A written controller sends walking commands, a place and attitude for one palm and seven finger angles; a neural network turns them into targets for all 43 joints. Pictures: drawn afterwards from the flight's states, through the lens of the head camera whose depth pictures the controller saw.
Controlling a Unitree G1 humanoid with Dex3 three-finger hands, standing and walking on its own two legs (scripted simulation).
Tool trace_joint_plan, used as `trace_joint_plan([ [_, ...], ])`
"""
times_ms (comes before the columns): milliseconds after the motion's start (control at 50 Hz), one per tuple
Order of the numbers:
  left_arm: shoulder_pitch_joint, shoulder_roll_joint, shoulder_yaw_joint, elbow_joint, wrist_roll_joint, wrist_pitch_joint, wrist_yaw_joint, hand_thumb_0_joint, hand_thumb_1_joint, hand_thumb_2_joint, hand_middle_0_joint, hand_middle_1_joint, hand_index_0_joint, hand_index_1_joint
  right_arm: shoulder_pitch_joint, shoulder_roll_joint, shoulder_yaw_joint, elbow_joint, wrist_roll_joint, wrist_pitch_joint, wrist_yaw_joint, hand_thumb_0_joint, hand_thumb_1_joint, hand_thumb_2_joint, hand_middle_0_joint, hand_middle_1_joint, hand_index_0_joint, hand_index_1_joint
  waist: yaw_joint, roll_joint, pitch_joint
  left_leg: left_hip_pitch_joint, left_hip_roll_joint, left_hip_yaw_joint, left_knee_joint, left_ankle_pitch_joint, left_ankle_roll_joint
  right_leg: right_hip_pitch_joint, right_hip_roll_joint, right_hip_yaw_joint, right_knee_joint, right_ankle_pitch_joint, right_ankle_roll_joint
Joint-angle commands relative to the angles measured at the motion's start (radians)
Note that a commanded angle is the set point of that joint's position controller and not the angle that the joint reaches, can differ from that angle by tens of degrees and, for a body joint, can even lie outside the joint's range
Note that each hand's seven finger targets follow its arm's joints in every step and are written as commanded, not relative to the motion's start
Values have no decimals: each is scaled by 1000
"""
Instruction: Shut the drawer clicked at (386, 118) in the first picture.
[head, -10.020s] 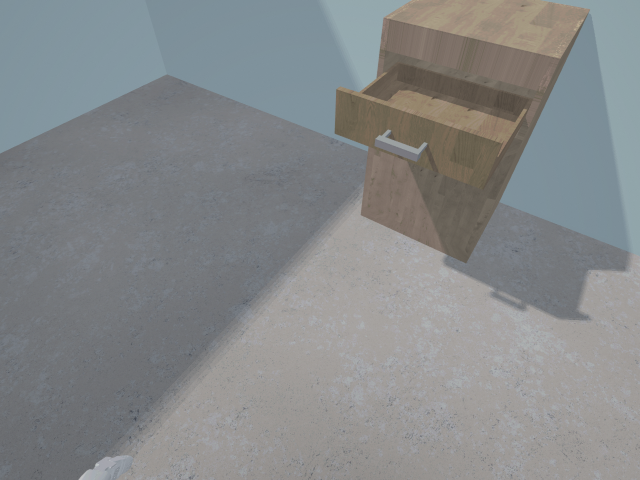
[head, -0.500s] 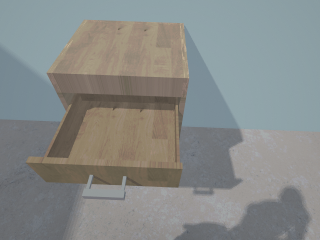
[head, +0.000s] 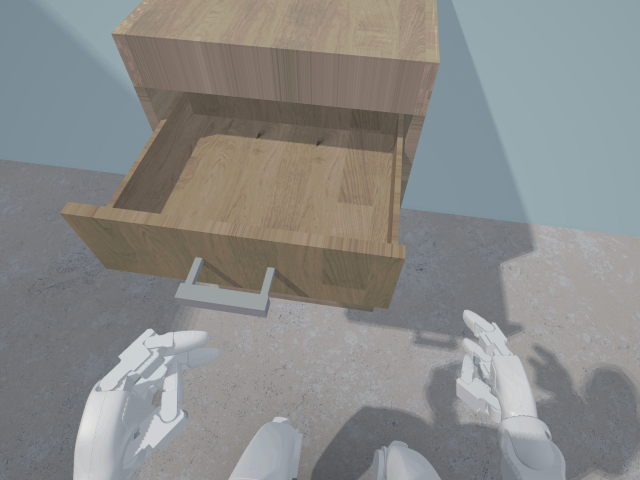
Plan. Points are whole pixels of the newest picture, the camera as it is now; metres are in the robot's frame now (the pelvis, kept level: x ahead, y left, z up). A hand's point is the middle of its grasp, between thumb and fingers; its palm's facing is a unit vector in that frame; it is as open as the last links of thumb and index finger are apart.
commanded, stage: raise the hand and make a fist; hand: left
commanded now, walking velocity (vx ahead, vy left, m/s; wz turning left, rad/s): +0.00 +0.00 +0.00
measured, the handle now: (228, 285) +0.35 +0.18 +0.00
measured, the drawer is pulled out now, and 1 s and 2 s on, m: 0.28 0.28 0.28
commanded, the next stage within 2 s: bring the fist close to the handle in 1.32 s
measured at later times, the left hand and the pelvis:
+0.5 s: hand (211, 414) +0.17 +0.13 +0.08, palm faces -0.08 -1.00 +0.01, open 3.1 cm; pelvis +0.01 +0.01 +0.01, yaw -1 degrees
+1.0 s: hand (181, 407) +0.17 +0.15 +0.11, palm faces +0.03 -1.00 +0.00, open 3.3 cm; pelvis +0.03 +0.02 +0.02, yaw -1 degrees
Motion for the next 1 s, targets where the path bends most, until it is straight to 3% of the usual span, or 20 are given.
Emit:
trace_joint_plan([
  [0,-13,26,-94,-228,-12,70,-113,0,900,900,-800,-950,-800,-950,61,-131,-49,-152,33,-43,-42,0,-900,-900,200,300,200,300,-119,-75,-189,107,-11,12,-173,105,55,163,-2,193,-336,48,45],
  [40,22,58,-53,-201,-6,154,-119,0,900,900,-840,-993,-840,-993,52,-127,-46,-164,42,-28,-52,0,-900,-900,200,300,200,300,-94,-114,-187,95,-15,13,-192,105,53,194,-8,190,-341,32,51],
  [80,72,87,25,-179,-8,216,-86,0,900,900,-880,-1037,-880,-1037,27,-112,-45,-168,43,-7,-59,0,-900,-900,200,300,200,300,-57,-128,-196,93,-20,13,-211,121,48,233,-11,182,-332,44,51],
  [100,103,97,61,-195,-9,233,-62,0,900,900,-900,-1058,-900,-1058,18,-101,-47,-174,42,5,-60,0,-900,-900,200,300,200,300,-34,-118,-208,98,-22,18,-221,136,46,259,-13,177,-324,63,50],
  [160,109,97,113,-268,-14,220,34,0,900,900,-960,-1123,-960,-1123,7,-78,-48,-172,35,22,-61,0,-900,-900,200,300,200,300,-6,-71,-202,125,-18,20,-245,174,40,280,-8,153,-305,115,41],
  [200,164,73,103,-327,-11,168,78,0,900,900,-1000,-1167,-1000,-1167,43,-63,-55,-167,25,18,-52,0,-900,-900,200,300,200,300,-6,-35,-231,165,-14,25,-254,229,40,287,-4,131,-284,203,37],
  [240,165,61,60,-356,1,106,84,0,900,900,-1040,-1210,-1040,-1210,51,-68,-56,-153,19,8,-42,0,-900,-900,200,300,200,300,-24,-10,-212,170,-11,27,-252,242,41,247,0,118,-273,220,36],
  [320,148,8,-82,-332,9,23,23,0,900,900,-1120,-1297,-1120,-1297,66,-104,-55,-146,23,-29,-32,0,-900,-900,200,300,200,300,-96,-18,-124,136,-10,15,-226,165,50,147,-5,126,-292,117,41],
  [340,141,10,-93,-336,4,14,3,0,900,900,-1140,-1318,-1140,-1318,73,-111,-56,-147,25,-38,-33,0,-900,-900,200,300,200,300,-102,-13,-134,131,-11,13,-219,149,51,144,-9,134,-295,94,41],
  [360,171,16,-92,-295,10,24,-9,0,900,900,-1160,-1340,-1160,-1340,69,-114,-59,-147,28,-36,-36,0,-900,-900,200,300,200,300,-105,-51,-109,119,-9,10,-218,136,52,140,-10,143,-308,72,42],
  [420,215,75,-28,-307,15,54,-16,0,900,900,-1220,-1405,-1220,-1405,76,-120,-69,-170,33,-18,-46,0,-900,-900,200,300,200,300,-81,-62,-158,124,-12,19,-224,124,48,170,-14,153,-310,49,42],
  [460,254,105,15,-337,30,84,12,0,900,900,-1260,-1448,-1260,-1448,66,-112,-73,-188,32,7,-48,0,-900,-900,200,300,200,300,-48,-26,-188,155,-11,22,-249,153,47,197,-5,128,-287,96,34],
  [500,262,85,20,-391,22,102,44,0,900,900,-1300,-1492,-1300,-1492,72,-97,-70,-213,30,28,-46,0,-900,-900,200,300,200,300,-38,-5,-209,184,-13,26,-270,184,45,230,-1,108,-278,144,32],
  [580,249,28,-25,-430,17,103,78,0,900,900,-1380,-1578,-1380,-1578,83,-93,-62,-225,26,40,-41,0,-900,-900,200,300,200,300,-59,1,-175,229,-7,20,-284,226,45,215,14,79,-286,205,35],
  [680,259,11,-122,-396,36,116,22,0,900,900,-1400,-1600,-1400,-1600,84,-110,-46,-233,30,33,-31,0,-900,-900,200,300,200,300,-95,-27,-99,200,-4,0,-283,180,51,183,10,84,-306,167,39],
  [720,267,22,-136,-406,48,130,1,0,900,900,-1400,-1600,-1400,-1600,85,-113,-42,-245,33,38,-30,0,-900,-900,200,300,200,300,-93,-9,-92,201,-5,-2,-290,166,51,180,7,81,-303,154,37],
  [760,275,71,-89,-411,59,149,8,0,900,900,-1400,-1600,-1400,-1600,76,-110,-44,-247,33,47,-33,0,-900,-900,200,300,200,300,-78,-5,-105,209,-5,-3,-292,177,51,189,9,83,-301,162,34],
  [860,328,55,-56,-501,50,155,66,0,900,900,-1400,-1600,-1400,-1600,85,-86,-46,-275,29,71,-28,0,-900,-900,200,300,200,300,-41,25,-180,263,-4,4,-308,252,41,227,17,59,-273,218,31],
  [900,351,21,-83,-528,42,145,81,0,900,900,-1400,-1600,-1400,-1600,95,-81,-47,-281,26,68,-20,0,-900,-900,200,300,200,300,-44,20,-184,271,-3,3,-310,274,40,229,17,51,-272,232,32],
  [980,328,-3,-138,-481,52,127,68,0,900,900,-1400,-1600,-1400,-1600,93,-97,-44,-272,27,62,-18,0,-900,-900,200,300,200,300,-82,-43,-112,212,-5,-4,-291,213,46,191,16,61,-284,194,38],
])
